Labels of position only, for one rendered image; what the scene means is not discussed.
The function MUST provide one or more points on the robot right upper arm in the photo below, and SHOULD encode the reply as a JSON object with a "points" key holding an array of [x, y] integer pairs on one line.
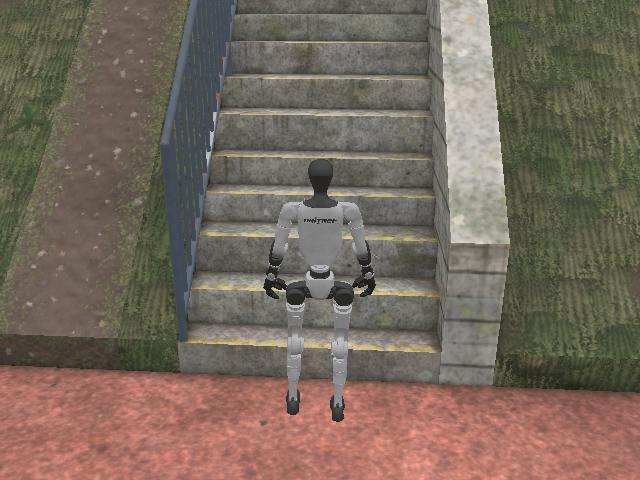
{"points": [[352, 213]]}

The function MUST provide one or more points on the right robot thigh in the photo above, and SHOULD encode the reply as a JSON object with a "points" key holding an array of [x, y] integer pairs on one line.
{"points": [[342, 307]]}

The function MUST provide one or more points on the robot right hand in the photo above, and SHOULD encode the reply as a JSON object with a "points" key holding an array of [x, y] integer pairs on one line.
{"points": [[361, 282]]}

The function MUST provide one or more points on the robot left hand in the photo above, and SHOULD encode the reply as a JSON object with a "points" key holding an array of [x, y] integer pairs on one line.
{"points": [[279, 284]]}

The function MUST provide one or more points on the left robot thigh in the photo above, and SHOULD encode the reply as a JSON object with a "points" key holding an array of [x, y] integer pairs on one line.
{"points": [[295, 306]]}

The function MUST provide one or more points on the robot left upper arm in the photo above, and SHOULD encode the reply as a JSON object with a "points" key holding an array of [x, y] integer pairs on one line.
{"points": [[288, 212]]}

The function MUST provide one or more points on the right robot forearm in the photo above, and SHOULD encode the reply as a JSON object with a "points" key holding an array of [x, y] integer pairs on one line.
{"points": [[365, 264]]}

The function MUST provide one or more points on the robot thigh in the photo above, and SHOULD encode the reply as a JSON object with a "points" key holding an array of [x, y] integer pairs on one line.
{"points": [[342, 307], [295, 306]]}

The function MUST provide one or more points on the left robot forearm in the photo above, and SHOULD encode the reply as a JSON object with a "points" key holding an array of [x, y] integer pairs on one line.
{"points": [[273, 264]]}

